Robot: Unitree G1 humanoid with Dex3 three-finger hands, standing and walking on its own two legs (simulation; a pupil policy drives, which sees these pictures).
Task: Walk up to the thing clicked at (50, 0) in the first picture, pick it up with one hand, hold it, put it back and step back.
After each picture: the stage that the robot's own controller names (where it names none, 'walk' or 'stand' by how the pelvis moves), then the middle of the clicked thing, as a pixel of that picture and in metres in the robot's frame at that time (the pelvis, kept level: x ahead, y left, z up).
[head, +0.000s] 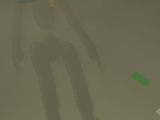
stand; (51, 2) +2.38 +0.48 -0.72
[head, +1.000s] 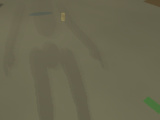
walk; (63, 16) +2.29 +0.22 -0.71
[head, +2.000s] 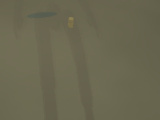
walk; (70, 22) +1.65 +0.06 -0.72
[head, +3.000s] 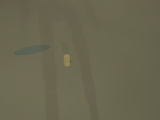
walk; (66, 60) +1.07 +0.12 -0.72
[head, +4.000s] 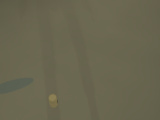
walk; (53, 100) +0.63 +0.21 -0.72
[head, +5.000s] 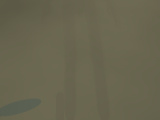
walk; out of the picture +0.42 +0.24 -0.69
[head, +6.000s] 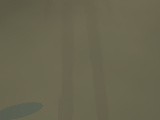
stand; out of the picture +0.34 +0.18 -0.72
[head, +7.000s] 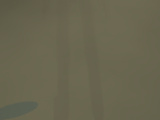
stand; out of the picture +0.35 +0.20 -0.72
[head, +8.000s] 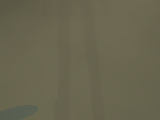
stand; out of the picture +0.33 +0.20 -0.73
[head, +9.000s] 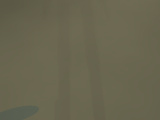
stand; out of the picture +0.33 +0.20 -0.73
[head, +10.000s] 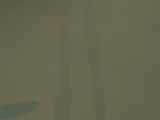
go down; out of the picture +0.33 +0.19 -0.72
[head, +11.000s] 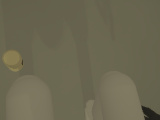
go down; (13, 61) +0.41 +0.23 -0.30
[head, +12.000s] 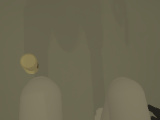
approach; (30, 64) +0.41 +0.22 -0.30
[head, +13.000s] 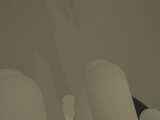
close in; out of the picture +0.39 +0.26 -0.22
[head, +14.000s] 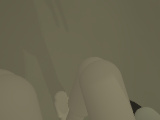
close; out of the picture +0.39 +0.27 -0.22
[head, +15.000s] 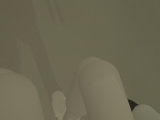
lift; out of the picture +0.38 +0.26 -0.23
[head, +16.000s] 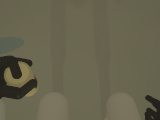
lift; (23, 80) +0.32 +0.20 -0.03
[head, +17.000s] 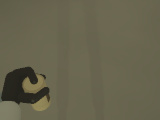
hold; (37, 93) +0.31 +0.16 -0.01
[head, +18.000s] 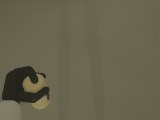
hold; (37, 92) +0.32 +0.17 -0.01
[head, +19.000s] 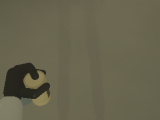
hold; (38, 88) +0.33 +0.16 +0.00
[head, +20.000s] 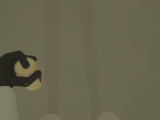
crouch; (29, 75) +0.38 +0.18 -0.07
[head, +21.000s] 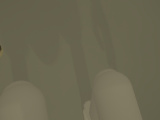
lower; out of the picture +0.46 +0.25 -0.12
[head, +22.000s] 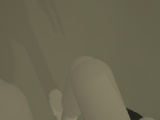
lower; out of the picture +0.42 +0.28 -0.23
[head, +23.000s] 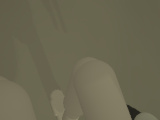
lower; out of the picture +0.41 +0.29 -0.23
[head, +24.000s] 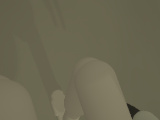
lower; out of the picture +0.41 +0.28 -0.23
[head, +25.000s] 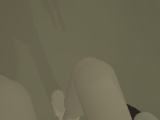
lower; out of the picture +0.41 +0.28 -0.23
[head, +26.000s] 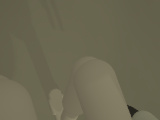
withdraw; out of the picture +0.40 +0.26 -0.23
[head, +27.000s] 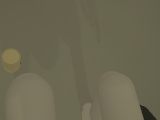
stand; (11, 61) +0.41 +0.23 -0.27
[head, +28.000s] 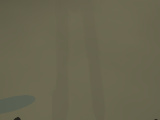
stand; out of the picture +0.36 +0.17 -0.64
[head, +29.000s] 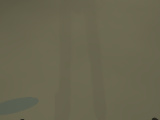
stand; out of the picture +0.38 +0.18 -0.66
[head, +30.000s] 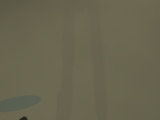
stand; out of the picture +0.37 +0.18 -0.67
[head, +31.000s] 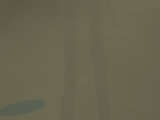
stand; out of the picture +0.39 +0.17 -0.72
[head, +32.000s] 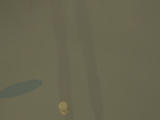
walk; (63, 108) +0.47 +0.18 -0.69
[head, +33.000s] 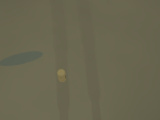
walk; (61, 75) +0.69 +0.17 -0.69
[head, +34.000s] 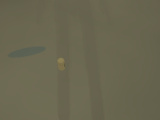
stand; (61, 64) +0.96 +0.22 -0.70
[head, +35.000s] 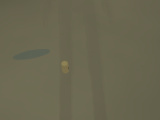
stand; (65, 67) +0.95 +0.20 -0.72
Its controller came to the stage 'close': yes
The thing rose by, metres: 0.71
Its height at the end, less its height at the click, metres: +0.00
